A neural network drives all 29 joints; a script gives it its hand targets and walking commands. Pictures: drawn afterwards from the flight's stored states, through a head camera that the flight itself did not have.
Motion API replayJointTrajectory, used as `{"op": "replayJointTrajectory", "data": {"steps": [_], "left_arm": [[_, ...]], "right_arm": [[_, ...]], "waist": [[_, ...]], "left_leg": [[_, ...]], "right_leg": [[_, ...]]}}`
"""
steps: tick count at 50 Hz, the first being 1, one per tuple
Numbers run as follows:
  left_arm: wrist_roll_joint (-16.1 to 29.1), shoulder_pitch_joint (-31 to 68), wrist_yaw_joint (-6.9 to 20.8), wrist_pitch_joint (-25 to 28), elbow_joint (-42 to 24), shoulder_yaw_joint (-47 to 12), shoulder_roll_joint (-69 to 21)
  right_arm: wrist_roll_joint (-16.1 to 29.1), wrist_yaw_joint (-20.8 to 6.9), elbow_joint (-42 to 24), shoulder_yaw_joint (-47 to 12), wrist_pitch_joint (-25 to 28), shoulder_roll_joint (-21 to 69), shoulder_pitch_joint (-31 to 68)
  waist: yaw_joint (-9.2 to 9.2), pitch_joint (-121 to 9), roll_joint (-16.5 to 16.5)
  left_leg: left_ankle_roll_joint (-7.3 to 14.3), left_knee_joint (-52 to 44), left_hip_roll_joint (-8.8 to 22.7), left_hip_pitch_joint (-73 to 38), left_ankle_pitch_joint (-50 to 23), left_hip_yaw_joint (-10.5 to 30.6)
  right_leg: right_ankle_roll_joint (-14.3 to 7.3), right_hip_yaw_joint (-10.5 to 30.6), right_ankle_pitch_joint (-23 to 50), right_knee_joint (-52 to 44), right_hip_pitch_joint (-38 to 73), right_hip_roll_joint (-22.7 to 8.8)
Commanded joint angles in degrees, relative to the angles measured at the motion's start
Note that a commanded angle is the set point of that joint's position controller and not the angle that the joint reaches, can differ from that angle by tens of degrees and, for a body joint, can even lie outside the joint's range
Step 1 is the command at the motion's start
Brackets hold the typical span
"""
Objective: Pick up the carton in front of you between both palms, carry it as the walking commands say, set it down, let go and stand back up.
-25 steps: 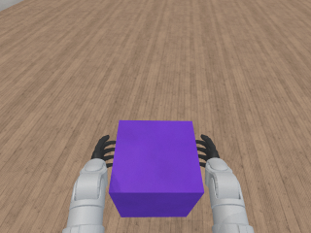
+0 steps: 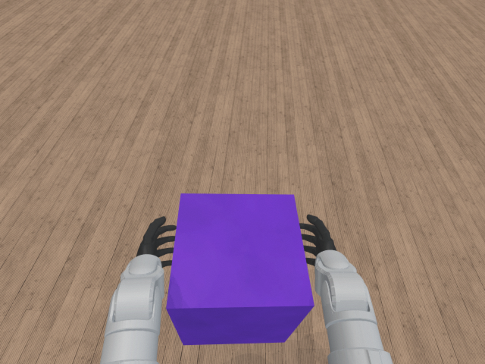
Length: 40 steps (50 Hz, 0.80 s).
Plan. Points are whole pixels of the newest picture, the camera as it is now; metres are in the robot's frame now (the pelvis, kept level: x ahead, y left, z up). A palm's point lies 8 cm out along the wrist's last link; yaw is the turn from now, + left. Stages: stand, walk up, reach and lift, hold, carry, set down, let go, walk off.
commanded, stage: carry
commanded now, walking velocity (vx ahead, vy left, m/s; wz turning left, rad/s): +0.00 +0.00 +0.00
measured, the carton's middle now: (236, 273) +0.30 +0.00 -0.08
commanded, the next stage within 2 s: none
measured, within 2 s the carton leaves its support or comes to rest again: neither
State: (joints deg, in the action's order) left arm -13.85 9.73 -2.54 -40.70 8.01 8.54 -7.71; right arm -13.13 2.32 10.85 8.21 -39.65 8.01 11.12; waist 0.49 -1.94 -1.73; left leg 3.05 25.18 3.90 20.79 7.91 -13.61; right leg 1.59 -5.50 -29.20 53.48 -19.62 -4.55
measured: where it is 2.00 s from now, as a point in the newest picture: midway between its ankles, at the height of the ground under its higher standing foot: outside the picture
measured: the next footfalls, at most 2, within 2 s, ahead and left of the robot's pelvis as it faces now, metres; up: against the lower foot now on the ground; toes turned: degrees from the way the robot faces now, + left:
right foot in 0.20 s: +0.17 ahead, -0.13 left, +0.00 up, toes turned +18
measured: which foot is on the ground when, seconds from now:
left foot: down 0.00-1.00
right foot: up 0.00-0.18, down 0.20-1.00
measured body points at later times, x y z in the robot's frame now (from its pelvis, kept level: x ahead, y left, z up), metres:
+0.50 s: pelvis +0.14 -0.01 +0.00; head +0.12 -0.02 +0.45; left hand +0.43 +0.15 +0.03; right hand +0.44 -0.15 +0.03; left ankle +0.06 +0.09 -0.74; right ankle +0.13 -0.12 -0.74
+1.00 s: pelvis +0.12 -0.01 +0.00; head +0.10 -0.01 +0.44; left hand +0.41 +0.15 +0.03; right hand +0.42 -0.15 +0.03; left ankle +0.06 +0.09 -0.74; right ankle +0.13 -0.12 -0.74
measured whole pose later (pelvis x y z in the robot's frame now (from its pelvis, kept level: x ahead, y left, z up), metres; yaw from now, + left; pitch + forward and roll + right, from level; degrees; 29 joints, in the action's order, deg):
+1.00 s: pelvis +0.12 -0.01 +0.00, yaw +2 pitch +2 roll +0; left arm -13.4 10.7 -2.7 -42.2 8.5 8.4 -7.9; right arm -13.4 2.6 8.7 8.4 -42.2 7.9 11.0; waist 0.2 -5.5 0.3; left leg -0.3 29.5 4.0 10.5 20.4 -10.6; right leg -0.5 -10.9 -15.0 30.5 -16.8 -4.3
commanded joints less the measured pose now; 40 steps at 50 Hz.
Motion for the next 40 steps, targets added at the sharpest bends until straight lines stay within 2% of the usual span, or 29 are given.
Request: {"op": "replayJointTrajectory", "data": {"steps": [1, 5, 7, 8, 9, 10, 11, 12, 14, 16, 19, 22, 31, 35, 40], "left_arm": [[15.07, 22.97, 13.81, 5.77, -4.69, -34.36, -53.44], [15.71, 22.07, 12.95, 7.69, -7.36, -36.91, -53.65], [16.33, 22.07, 12.74, 7.01, -9.54, -38.01, -53.37], [16.8, 22.6, 12.75, 6.28, -10.66, -38.5, -53.07], [17.11, 22.95, 12.79, 5.27, -11.03, -38.74, -52.42], [17.2, 23.23, 12.89, 4.13, -10.58, -38.31, -51.16], [16.91, 22.88, 12.91, 3.39, -10.15, -37.58, -50.12], [16.54, 21.94, 12.98, 2.81, -8.67, -36.16, -49.31], [15.28, 20.04, 12.99, 1.77, -5.6, -32.56, -47.91], [13.94, 18.59, 13.01, 0.99, -2.44, -29.52, -47.25], [13.32, 19.61, 13.42, 0.75, -0.26, -28.29, -48.53], [14.38, 22.87, 13.94, 1.11, -1.37, -29.86, -50.95], [16.22, 24.57, 13.91, 1.43, -5.46, -33.72, -52.26], [16.05, 24.0, 13.76, 1.34, -5.99, -33.73, -51.72], [15.97, 24.71, 13.75, 1.28, -6.02, -33.46, -51.44]], "right_arm": [[14.81, -14.56, -5.24, -30.78, 5.38, 53.05, 20.78], [15.93, -14.69, -7.73, -34.54, 7.65, 53.11, 21.34], [16.46, -14.36, -9.96, -35.9, 7.12, 52.35, 21.82], [16.57, -14.12, -11.13, -36.4, 6.4, 51.7, 21.95], [16.29, -13.78, -11.77, -36.47, 5.42, 50.88, 21.66], [15.49, -13.41, -11.73, -35.79, 4.27, 49.94, 20.6], [15.36, -13.17, -11.63, -35.93, 2.99, 49.11, 20.2], [15.02, -12.98, -11.82, -35.11, 1.96, 47.86, 20.59], [13.89, -12.76, -9.9, -33.38, 0.59, 47.08, 20.95], [13.18, -12.74, -6.79, -31.43, -0.16, 46.59, 19.9], [13.06, -13.17, -4.42, -30.22, -0.3, 47.91, 20.39], [13.83, -13.71, -4.56, -30.84, -0.01, 50.39, 22.48], [15.1, -13.86, -7.29, -32.84, 0.32, 51.68, 22.62], [15.07, -13.72, -8.14, -33.09, 0.27, 51.09, 22.35], [15.04, -13.62, -8.43, -33.11, 0.23, 50.9, 23.26]], "waist": [[0.43, -20.68, 9.16], [0.43, -23.09, 10.18], [-0.27, -23.03, 9.53], [-0.46, -22.1, 8.63], [-0.49, -21.56, 7.48], [-0.04, -22.12, 3.59], [0.31, -22.15, -1.08], [-0.04, -21.21, -4.06], [-0.02, -18.52, -2.51], [-0.22, -18.81, -1.87], [-0.32, -19.84, -0.43], [-0.36, -20.14, 0.49], [-0.2, -21.67, 2.63], [-0.19, -21.21, 2.63], [-0.19, -19.43, 2.02]], "left_leg": [[3.35, -8.88, 14.52, -24.38, -31.95, 12.77], [3.85, -6.27, 12.63, -23.55, -29.88, 7.43], [2.7, -3.46, 10.78, -19.93, -22.29, 4.71], [1.15, -1.95, 9.49, -17.42, -16.37, 4.1], [-0.64, -0.3, 8.61, -14.16, -10.64, 4.14], [-2.22, 2.43, 7.45, -10.34, -2.92, 3.84], [-3.28, 0.97, 4.24, -10.5, 1.36, 5.35], [-3.45, 0.61, 4.49, -12.5, 1.15, 6.32], [-3.79, 2.63, 5.86, -13.73, -8.57, 6.65], [-4.17, 4.16, 5.87, -13.54, -16.37, 6.77], [-4.91, 4.93, 5.27, -13.05, -20.49, 6.46], [-5.18, 4.68, 4.95, -13.33, -20.84, 6.41], [-4.21, 5.33, 5.71, -16.32, -25.75, 6.78], [-3.77, 5.07, 6.01, -15.95, -23.76, 6.88], [-3.55, 3.57, 5.9, -14.2, -17.04, 6.96]], "right_leg": [[-0.52, 0.75, 2.63, -8.99, -5.31, -1.15], [-1.06, -2.57, 11.98, -20.29, 0.87, 0.92], [-1.44, -4.42, 22.71, -27.86, 6.64, 0.99], [-1.34, -4.64, 29.26, -32.53, 10.06, 0.47], [-1.24, -2.9, 32.75, -34.03, 13.9, -2.09], [-1.54, 1.63, 42.77, -32.63, 18.13, -7.55], [-3.26, 4.1, 46.51, -29.17, 16.21, -10.3], [-4.03, 3.99, 43.3, -28.62, 14.06, -9.8], [-3.34, 1.81, 47.77, -27.04, 11.65, -7.84], [-2.94, 0.95, 53.44, -24.79, 12.43, -7.01], [-3.02, 0.4, 58.96, -22.94, 14.15, -6.59], [-3.09, 0.19, 59.38, -22.53, 14.5, -6.38], [-2.77, -0.67, 50.77, -21.37, 12.74, -5.15], [-2.77, -0.72, 46.28, -21.37, 11.89, -5.14], [-2.7, -0.51, 42.19, -22.84, 11.59, -5.44]]}}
